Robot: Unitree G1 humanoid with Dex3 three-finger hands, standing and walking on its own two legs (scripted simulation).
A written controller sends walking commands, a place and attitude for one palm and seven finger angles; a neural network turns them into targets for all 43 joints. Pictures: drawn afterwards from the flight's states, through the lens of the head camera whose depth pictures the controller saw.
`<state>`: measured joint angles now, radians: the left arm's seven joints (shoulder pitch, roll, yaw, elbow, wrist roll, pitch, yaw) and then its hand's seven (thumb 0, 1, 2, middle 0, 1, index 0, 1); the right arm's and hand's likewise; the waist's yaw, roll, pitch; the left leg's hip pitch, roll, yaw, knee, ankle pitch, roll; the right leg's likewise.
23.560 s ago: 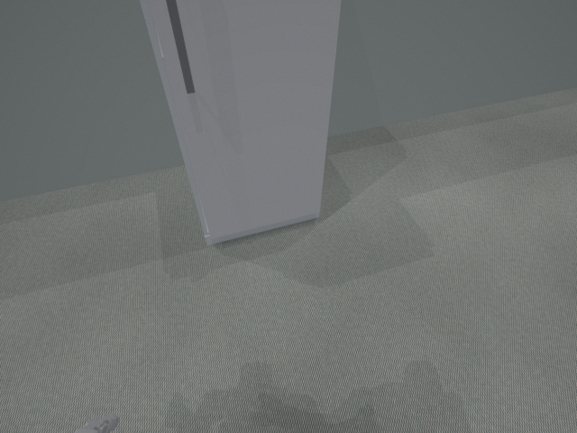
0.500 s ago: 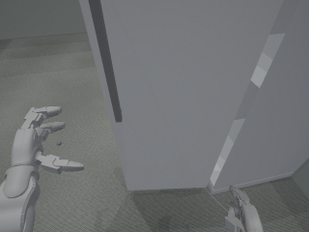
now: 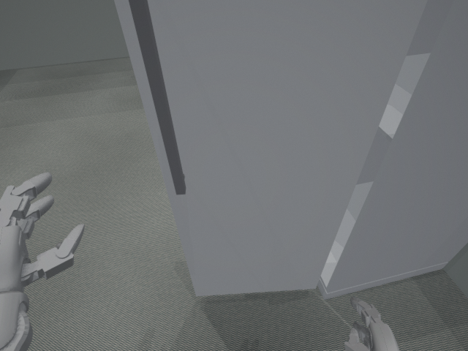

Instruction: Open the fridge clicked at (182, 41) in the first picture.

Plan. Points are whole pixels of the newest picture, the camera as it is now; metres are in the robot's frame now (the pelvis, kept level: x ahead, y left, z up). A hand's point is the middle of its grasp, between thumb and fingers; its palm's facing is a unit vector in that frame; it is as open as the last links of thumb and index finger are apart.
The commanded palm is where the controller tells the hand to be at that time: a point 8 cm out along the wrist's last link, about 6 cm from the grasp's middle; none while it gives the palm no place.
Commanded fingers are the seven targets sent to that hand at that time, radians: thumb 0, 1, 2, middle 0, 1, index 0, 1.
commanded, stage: draw the hand back to the body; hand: left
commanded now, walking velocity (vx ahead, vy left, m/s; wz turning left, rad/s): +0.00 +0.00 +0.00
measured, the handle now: (163, 101) +0.47 +0.20 +0.22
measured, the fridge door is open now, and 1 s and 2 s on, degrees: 80 80 80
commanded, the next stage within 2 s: step back with the hand held close in 0.46 s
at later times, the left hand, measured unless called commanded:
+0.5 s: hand (46, 253) +0.18 +0.27 +0.16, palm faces +0.50 -0.79 -0.35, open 7.4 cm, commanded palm +0.13 +0.30 +0.17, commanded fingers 0.00 0.90 0.90 -0.20 -0.30 -0.20 -0.30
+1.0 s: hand (19, 274) +0.15 +0.29 +0.16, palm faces +0.43 -0.77 -0.47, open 7.4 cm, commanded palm +0.09 +0.32 +0.17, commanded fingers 0.00 0.90 0.90 -0.20 -0.30 -0.20 -0.30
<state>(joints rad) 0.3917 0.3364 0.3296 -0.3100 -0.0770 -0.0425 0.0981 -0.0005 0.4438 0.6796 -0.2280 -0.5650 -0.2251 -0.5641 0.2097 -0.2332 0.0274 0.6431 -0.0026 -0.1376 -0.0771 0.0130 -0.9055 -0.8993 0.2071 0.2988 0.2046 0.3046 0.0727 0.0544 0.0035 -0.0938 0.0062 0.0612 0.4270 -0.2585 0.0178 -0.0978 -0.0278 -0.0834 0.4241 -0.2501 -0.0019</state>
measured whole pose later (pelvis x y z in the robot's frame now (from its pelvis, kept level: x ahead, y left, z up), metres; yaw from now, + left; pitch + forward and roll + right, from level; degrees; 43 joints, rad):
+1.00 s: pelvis -0.05 +0.02 -0.01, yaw +0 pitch -1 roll -1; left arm 0.54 0.42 0.42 -0.49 -0.06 -0.14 0.14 0.01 0.89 0.90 -0.22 -0.30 -0.22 -0.30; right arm 0.19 -0.23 0.00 0.54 0.01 -0.01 -0.08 0.01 -0.91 -0.90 0.21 0.30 0.20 0.30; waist 0.02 0.01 0.03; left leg -0.29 -0.01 0.06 0.52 -0.22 0.05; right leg -0.27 -0.05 -0.08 0.48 -0.19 0.02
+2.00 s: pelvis -0.20 +0.02 -0.01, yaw -1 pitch +0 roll -3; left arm 0.53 0.49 0.44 -0.50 -0.06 -0.24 0.12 0.01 0.89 0.90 -0.22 -0.30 -0.22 -0.30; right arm 0.22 -0.22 -0.01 0.63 0.00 -0.05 -0.09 0.01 -0.91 -0.90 0.21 0.30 0.21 0.30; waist 0.00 -0.02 -0.07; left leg -0.41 0.01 0.03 0.49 -0.08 0.06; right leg -0.14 0.05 -0.02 0.47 -0.33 -0.01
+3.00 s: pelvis -0.31 +0.03 -0.01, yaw +4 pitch +0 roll +1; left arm 0.28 0.36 0.20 0.18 0.02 -0.03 0.05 0.00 0.90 0.90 -0.20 -0.30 -0.20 -0.30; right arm 0.16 -0.31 -0.02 0.76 -0.02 -0.07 0.00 0.01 -0.91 -0.90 0.21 0.30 0.20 0.30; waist 0.01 0.04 -0.01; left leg -0.29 -0.04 0.02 0.58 -0.29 0.04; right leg -0.34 -0.03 -0.01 0.68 -0.36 -0.01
